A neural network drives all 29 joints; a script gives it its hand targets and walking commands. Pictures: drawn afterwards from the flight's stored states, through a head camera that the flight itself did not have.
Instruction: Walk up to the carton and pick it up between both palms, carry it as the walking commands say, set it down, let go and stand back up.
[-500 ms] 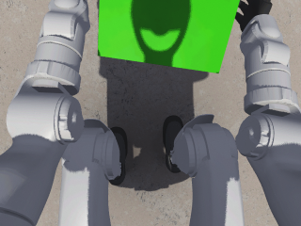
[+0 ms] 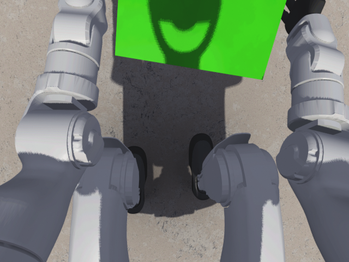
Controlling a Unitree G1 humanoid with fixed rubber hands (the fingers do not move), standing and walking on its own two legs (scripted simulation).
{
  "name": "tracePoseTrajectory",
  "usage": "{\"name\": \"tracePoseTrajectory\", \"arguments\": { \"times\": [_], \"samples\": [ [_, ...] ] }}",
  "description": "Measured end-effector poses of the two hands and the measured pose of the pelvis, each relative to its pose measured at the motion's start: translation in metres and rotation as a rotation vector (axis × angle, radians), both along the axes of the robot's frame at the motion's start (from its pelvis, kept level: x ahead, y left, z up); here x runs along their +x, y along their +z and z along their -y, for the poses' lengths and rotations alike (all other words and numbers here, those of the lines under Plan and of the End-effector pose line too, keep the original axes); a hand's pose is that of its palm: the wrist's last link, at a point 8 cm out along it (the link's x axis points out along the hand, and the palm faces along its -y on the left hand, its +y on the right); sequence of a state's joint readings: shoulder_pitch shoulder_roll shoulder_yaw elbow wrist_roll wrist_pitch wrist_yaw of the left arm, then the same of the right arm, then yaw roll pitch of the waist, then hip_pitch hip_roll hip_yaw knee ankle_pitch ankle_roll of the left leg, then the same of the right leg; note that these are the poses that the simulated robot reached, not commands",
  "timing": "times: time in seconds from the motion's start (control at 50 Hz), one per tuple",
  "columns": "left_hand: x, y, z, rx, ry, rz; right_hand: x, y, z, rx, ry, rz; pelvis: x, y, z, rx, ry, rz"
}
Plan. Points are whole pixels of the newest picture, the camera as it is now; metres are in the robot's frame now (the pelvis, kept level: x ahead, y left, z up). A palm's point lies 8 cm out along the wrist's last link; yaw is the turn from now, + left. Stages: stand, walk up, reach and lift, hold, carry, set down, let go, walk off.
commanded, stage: set down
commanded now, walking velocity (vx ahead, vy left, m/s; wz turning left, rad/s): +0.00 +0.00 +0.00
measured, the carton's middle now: (193, 13) +0.55 -0.06 -0.24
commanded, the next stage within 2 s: none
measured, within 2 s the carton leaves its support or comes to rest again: rests again in 0.76 s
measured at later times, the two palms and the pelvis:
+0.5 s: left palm out of the picture +0.57 +0.12 -0.16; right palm (301, 13) +0.52 -0.23 -0.15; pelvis +0.00 +0.00 +0.00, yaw +0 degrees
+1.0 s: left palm (79, 6) +0.53 +0.15 -0.18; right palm (297, 44) +0.48 -0.25 -0.17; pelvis -0.02 -0.01 -0.01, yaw +0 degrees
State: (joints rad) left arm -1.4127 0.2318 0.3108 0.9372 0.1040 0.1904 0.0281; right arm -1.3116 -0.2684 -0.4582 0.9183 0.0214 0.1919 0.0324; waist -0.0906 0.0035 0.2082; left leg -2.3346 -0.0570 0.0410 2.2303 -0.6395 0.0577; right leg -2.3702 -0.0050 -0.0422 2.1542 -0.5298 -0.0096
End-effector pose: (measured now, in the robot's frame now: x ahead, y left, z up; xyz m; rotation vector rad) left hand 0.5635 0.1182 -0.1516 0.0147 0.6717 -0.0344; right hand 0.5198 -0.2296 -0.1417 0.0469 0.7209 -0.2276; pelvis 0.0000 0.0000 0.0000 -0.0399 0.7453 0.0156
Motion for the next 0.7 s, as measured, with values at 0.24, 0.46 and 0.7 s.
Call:
{"name": "tracePoseTrajectory", "arguments": {
  "times": [0.24, 0.46, 0.7],
  "samples": [
    [0.0026, -0.0030, 0.0000, -0.004, -0.002, 0.005, 0.0030, -0.0028, 0.0009, 0.003, 0.005, 0.001, 0.0020, -0.0003, 0.0010, 0.000, -0.001, 0.003],
    [0.0036, -0.0047, -0.0003, -0.003, -0.010, 0.013, 0.0040, -0.0045, 0.0012, 0.001, 0.007, 0.006, 0.0031, -0.0019, 0.0015, -0.001, -0.003, 0.012],
    [0.0010, -0.0065, -0.0018, 0.050, -0.050, 0.028, -0.0019, -0.0092, -0.0004, -0.025, 0.000, 0.023, 0.0029, -0.0034, 0.0021, 0.001, -0.012, 0.041]
  ]
}}
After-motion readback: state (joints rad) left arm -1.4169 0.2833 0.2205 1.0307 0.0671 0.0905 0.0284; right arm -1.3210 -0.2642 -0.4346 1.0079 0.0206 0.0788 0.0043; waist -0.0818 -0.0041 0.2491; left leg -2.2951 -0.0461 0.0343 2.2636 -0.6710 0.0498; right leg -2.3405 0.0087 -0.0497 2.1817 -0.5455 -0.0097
